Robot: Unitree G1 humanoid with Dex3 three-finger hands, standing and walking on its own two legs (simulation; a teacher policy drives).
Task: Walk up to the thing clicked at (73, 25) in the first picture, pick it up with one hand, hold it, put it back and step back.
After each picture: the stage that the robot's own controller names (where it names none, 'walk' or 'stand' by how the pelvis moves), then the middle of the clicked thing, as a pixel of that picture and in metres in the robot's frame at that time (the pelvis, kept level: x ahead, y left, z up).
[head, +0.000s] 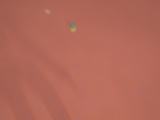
stand; (73, 26) +1.76 +0.10 -0.72
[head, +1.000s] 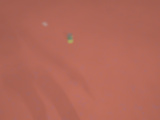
walk; (70, 38) +1.65 +0.23 -0.71
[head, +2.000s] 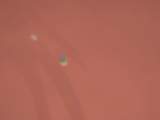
walk; (63, 60) +1.15 +0.27 -0.72
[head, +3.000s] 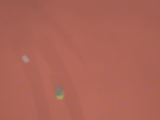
walk; (59, 92) +0.75 +0.25 -0.72
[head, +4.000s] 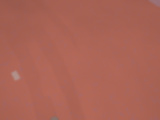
walk; out of the picture +0.46 +0.20 -0.69
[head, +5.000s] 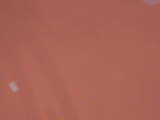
stand; out of the picture +0.39 +0.17 -0.72
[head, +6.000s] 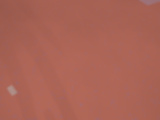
stand; out of the picture +0.37 +0.18 -0.72
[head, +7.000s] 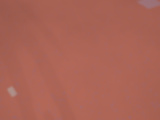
stand; out of the picture +0.37 +0.18 -0.72
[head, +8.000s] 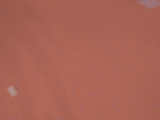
stand; out of the picture +0.37 +0.17 -0.72
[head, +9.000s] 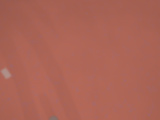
go down; out of the picture +0.39 +0.17 -0.70
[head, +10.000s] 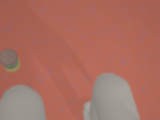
go down; (10, 61) +0.46 +0.21 -0.28
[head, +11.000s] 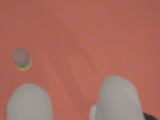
close in; (22, 60) +0.46 +0.19 -0.29
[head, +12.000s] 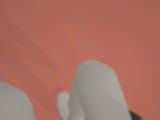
close in; out of the picture +0.45 +0.23 -0.23
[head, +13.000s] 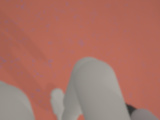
close; out of the picture +0.44 +0.23 -0.23
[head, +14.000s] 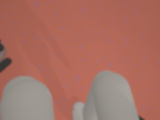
lift; out of the picture +0.39 +0.24 -0.16
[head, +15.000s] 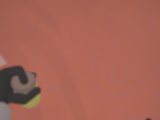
lift; (27, 90) +0.33 +0.18 +0.01
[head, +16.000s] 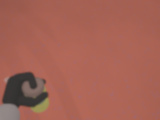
hold; (36, 95) +0.32 +0.16 +0.00
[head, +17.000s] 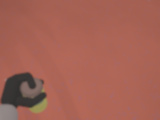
hold; (35, 95) +0.32 +0.17 +0.00
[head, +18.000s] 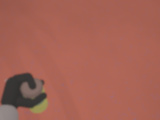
crouch; (35, 96) +0.32 +0.17 +0.00
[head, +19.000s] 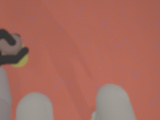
crouch; (14, 51) +0.46 +0.19 -0.09
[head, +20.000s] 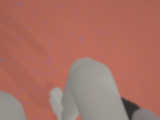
lower; out of the picture +0.45 +0.26 -0.23
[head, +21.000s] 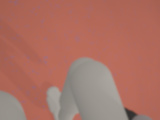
lower; out of the picture +0.46 +0.26 -0.24
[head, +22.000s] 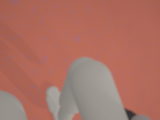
lower; out of the picture +0.46 +0.25 -0.24
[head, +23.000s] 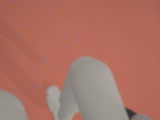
lower; out of the picture +0.46 +0.25 -0.24
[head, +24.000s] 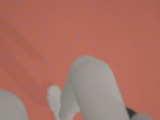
loosen; out of the picture +0.46 +0.24 -0.24
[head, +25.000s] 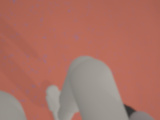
withdraw; out of the picture +0.45 +0.24 -0.24
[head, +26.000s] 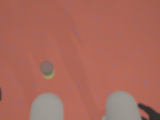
walk; (47, 70) +0.47 +0.17 -0.40
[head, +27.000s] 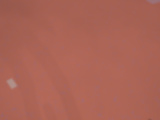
stand; out of the picture +0.40 +0.16 -0.66
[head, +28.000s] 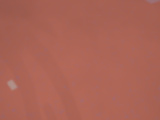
stand; out of the picture +0.41 +0.17 -0.67
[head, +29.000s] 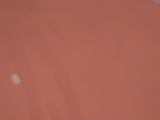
stand; out of the picture +0.42 +0.16 -0.67
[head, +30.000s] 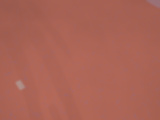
stand; out of the picture +0.42 +0.17 -0.72
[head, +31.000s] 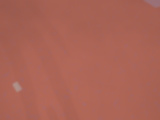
stand; out of the picture +0.40 +0.17 -0.72
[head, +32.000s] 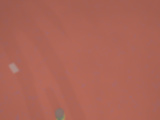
walk; (59, 115) +0.43 +0.14 -0.70
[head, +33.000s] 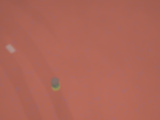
walk; (55, 84) +0.66 +0.21 -0.70
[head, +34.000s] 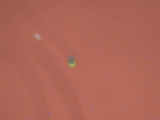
stand; (71, 61) +1.03 +0.18 -0.70
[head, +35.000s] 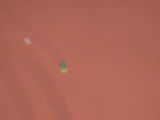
stand; (63, 66) +1.00 +0.19 -0.71
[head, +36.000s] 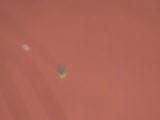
stand; (62, 71) +1.01 +0.18 -0.73
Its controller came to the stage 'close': yes
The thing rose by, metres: 0.70
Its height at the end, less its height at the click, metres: +0.00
